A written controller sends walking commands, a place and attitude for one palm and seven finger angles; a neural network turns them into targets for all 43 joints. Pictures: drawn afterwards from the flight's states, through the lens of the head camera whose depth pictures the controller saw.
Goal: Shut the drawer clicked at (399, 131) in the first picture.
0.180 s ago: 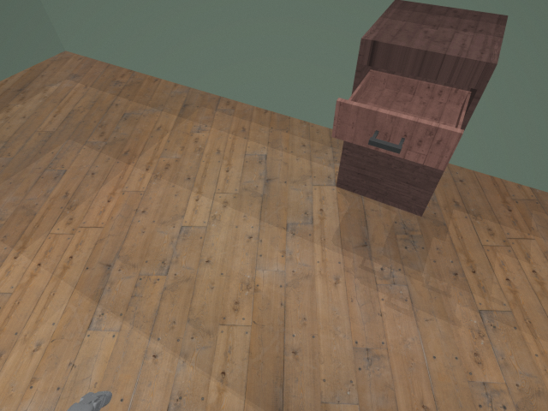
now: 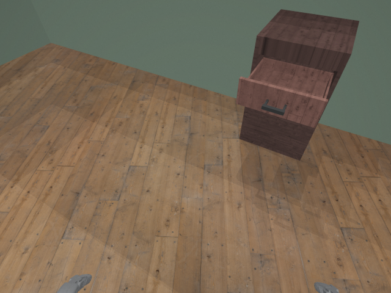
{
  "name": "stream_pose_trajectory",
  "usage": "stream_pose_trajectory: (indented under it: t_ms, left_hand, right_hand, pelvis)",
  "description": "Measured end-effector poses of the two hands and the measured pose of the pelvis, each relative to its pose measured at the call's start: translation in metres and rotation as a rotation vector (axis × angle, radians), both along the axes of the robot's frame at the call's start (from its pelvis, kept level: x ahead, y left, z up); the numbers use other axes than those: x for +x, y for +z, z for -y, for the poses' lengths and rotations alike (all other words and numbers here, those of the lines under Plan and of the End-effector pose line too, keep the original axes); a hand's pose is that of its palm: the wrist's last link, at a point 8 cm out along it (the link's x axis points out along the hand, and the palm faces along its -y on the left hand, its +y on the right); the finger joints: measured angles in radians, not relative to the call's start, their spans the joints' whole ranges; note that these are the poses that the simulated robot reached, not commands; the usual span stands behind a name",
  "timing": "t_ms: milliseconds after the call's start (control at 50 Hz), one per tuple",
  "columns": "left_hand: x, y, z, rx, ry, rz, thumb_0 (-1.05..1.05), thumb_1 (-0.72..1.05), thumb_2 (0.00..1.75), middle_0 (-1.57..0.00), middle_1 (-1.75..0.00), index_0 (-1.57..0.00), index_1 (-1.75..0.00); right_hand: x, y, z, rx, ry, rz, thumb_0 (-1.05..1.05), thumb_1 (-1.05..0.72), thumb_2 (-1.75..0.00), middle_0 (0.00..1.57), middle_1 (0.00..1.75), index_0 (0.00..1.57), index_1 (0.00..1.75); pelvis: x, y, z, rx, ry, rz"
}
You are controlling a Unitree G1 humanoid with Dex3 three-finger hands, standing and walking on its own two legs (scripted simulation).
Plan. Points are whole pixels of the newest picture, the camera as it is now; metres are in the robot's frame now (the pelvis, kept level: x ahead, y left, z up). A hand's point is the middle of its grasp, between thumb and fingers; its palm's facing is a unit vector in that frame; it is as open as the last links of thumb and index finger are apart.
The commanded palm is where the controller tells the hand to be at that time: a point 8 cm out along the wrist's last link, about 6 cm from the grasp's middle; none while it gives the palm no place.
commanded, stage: stand and wait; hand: left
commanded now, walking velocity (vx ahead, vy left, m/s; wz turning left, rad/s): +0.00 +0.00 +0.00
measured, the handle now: (274, 107) +0.92 -0.30 -0.19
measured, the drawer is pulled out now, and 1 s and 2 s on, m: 0.27 0.27 0.27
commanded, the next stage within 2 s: look at it before walking up in 0.64 s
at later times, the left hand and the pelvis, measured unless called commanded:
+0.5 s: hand out of the picture +0.05 +0.24 -0.15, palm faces -0.02 -0.94 -0.35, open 7.4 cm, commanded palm none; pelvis -0.02 -0.01 +0.00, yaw +0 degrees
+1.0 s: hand out of the picture +0.05 +0.24 -0.15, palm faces -0.03 -0.94 -0.33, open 7.4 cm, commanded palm none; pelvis -0.02 +0.00 +0.01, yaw +0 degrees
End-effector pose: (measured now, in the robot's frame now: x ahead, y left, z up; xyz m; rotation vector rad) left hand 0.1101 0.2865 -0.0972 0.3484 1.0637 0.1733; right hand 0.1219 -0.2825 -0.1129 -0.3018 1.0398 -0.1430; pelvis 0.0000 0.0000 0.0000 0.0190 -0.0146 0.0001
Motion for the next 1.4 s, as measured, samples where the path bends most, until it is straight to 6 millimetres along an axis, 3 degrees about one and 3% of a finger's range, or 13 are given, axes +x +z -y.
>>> stream_pose_trajectory:
  t_ms: [140,360,540,920,1400]
  left_hand:
    - [-0.018,-0.005,0.009,-0.017,0.018,-0.036,0.00,0.91,0.90,-0.20,-0.30,-0.20,-0.30]
    - [-0.059,-0.012,0.005,-0.011,0.060,-0.137,0.00,0.91,0.90,-0.20,-0.30,-0.20,-0.30]
    - [-0.070,-0.013,0.002,-0.009,0.069,-0.160,0.01,0.91,0.90,-0.20,-0.30,-0.20,-0.30]
    - [-0.063,-0.013,0.002,-0.028,0.049,-0.133,0.00,0.91,0.90,-0.20,-0.30,-0.20,-0.30]
    - [-0.065,-0.015,-0.003,-0.025,0.057,-0.170,0.00,0.91,0.90,-0.20,-0.30,-0.20,-0.30]
  right_hand:
    - [-0.013,-0.001,0.006,-0.003,-0.007,-0.033,0.01,-0.90,-0.90,0.20,0.30,0.20,0.30]
    - [-0.060,-0.007,0.021,-0.024,-0.042,-0.159,0.01,-0.90,-0.90,0.20,0.30,0.20,0.30]
    - [-0.082,-0.008,0.021,-0.024,-0.057,-0.204,0.01,-0.90,-0.90,0.20,0.30,0.20,0.30]
    - [-0.078,-0.005,0.008,-0.010,-0.053,-0.173,0.01,-0.90,-0.90,0.20,0.30,0.20,0.30]
    - [-0.069,-0.004,0.005,-0.015,-0.057,-0.188,0.01,-0.90,-0.90,0.20,0.30,0.20,0.30]
  pelvis:
    - [-0.004,0.002,0.006,-0.002,0.001,0.004]
    - [-0.012,0.004,0.011,-0.008,0.003,0.009]
    - [-0.018,0.005,0.011,-0.009,0.002,0.013]
    - [-0.023,0.007,0.003,-0.010,-0.004,0.010]
    - [-0.014,0.008,0.000,-0.011,-0.007,0.002]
